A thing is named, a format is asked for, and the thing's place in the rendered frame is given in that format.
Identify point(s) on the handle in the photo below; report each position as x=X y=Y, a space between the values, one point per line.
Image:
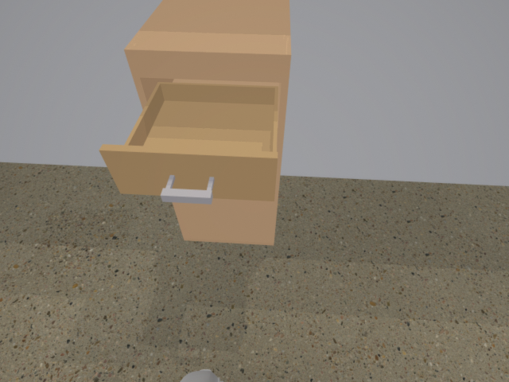
x=193 y=196

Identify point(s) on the cabinet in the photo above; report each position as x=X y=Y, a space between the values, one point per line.
x=242 y=42

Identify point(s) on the drawer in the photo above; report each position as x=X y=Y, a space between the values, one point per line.
x=198 y=131

